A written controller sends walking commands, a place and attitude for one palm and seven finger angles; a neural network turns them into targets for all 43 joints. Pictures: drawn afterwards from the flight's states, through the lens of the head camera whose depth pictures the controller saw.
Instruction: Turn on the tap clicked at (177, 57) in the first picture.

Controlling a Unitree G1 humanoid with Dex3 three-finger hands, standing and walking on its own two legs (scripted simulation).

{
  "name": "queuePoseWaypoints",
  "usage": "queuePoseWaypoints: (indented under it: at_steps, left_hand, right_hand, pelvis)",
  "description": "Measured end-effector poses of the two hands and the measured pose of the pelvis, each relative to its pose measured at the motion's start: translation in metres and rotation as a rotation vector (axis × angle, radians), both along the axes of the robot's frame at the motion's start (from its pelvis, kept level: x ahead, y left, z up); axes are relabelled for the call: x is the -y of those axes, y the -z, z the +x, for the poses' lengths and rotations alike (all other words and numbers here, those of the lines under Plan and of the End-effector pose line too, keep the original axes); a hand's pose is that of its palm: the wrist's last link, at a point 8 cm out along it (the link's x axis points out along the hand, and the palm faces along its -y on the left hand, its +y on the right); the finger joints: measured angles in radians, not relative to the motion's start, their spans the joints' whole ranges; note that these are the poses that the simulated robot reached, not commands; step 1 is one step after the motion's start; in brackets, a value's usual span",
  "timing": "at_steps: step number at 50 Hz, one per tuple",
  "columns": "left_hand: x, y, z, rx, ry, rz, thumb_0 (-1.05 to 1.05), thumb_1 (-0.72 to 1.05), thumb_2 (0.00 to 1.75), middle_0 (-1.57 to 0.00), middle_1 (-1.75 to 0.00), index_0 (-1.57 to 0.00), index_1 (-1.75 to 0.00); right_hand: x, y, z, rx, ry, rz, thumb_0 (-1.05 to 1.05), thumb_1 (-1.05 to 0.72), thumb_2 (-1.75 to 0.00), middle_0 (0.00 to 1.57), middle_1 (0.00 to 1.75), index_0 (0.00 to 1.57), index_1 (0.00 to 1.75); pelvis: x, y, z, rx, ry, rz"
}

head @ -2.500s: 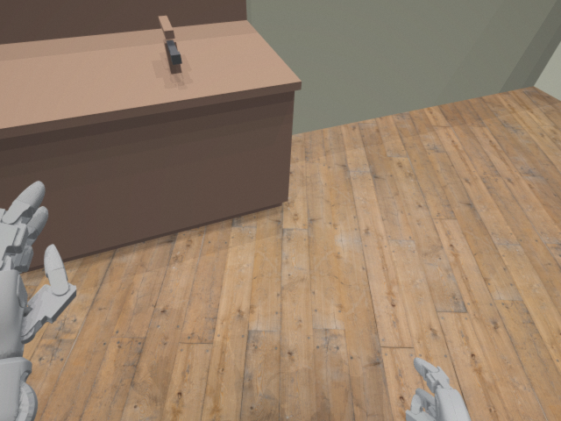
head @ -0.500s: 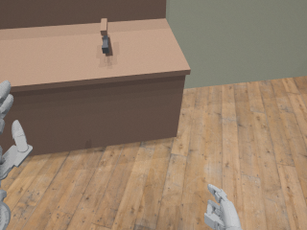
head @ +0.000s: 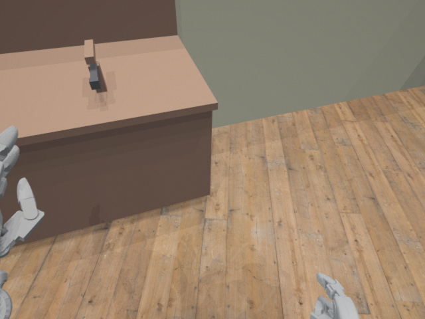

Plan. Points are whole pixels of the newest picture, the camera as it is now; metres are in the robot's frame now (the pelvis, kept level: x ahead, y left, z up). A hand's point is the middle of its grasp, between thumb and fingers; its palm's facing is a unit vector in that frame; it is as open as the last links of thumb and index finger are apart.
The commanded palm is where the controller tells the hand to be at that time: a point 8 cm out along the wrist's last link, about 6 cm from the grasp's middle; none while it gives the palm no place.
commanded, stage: take the last steps up to it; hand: left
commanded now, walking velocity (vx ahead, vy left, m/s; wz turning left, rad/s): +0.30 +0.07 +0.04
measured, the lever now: (95, 83) +0.77 +0.41 +0.03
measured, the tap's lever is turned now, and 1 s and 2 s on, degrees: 0 0 0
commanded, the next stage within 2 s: come to a stop and stand still in 1.78 s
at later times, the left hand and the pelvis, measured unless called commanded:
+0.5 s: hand (40, 186) +0.26 +0.26 +0.18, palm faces +0.44 -0.81 -0.39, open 7.5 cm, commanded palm +0.19 +0.30 +0.18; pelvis +0.04 +0.02 +0.00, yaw +1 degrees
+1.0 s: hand (79, 141) +0.35 +0.24 +0.18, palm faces +0.42 -0.82 -0.39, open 7.5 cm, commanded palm +0.30 +0.29 +0.18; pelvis +0.14 +0.01 -0.01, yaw +1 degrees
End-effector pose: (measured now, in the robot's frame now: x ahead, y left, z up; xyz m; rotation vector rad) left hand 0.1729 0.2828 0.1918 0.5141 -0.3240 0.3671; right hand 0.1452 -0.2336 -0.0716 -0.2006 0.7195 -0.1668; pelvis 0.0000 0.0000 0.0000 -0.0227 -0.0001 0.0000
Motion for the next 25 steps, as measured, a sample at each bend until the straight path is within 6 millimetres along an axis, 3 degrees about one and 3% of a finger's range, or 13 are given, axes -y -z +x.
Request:
queuePoseWaypoints:
  at_steps: [6, 12, 19, 25]
  left_hand:
    - [0.019, 0.013, 0.004, -0.044, 0.003, -0.031, 0.01, 0.89, 0.90, -0.21, -0.30, -0.21, -0.30]
    - [0.015, 0.009, 0.004, -0.056, -0.001, -0.029, 0.01, 0.88, 0.90, -0.21, -0.30, -0.21, -0.30]
    - [-0.011, 0.004, 0.018, 0.052, -0.003, -0.018, 0.01, 0.88, 0.90, -0.21, -0.30, -0.21, -0.30]
    - [-0.019, 0.001, 0.043, 0.036, -0.009, -0.014, 0.01, 0.89, 0.90, -0.21, -0.30, -0.20, -0.30]
  right_hand:
    - [0.010, 0.026, -0.018, -0.100, 0.017, 0.032, 0.01, -0.90, -0.90, 0.20, 0.30, 0.20, 0.30]
    - [0.016, 0.022, -0.025, -0.176, 0.024, -0.006, 0.01, -0.90, -0.90, 0.20, 0.30, 0.20, 0.30]
    - [0.006, 0.017, 0.005, -0.104, 0.028, -0.071, 0.01, -0.90, -0.90, 0.20, 0.30, 0.20, 0.30]
    - [-0.025, 0.009, 0.039, -0.016, 0.012, 0.018, 0.01, -0.91, -0.90, 0.20, 0.30, 0.20, 0.30]
  pelvis:
    - [0.012, 0.004, -0.001, 0.002, -0.007, 0.009]
    - [0.008, -0.004, 0.007, 0.000, -0.016, 0.027]
    - [-0.014, 0.008, 0.024, 0.025, -0.012, 0.025]
    - [-0.016, 0.002, 0.036, 0.014, -0.014, 0.019]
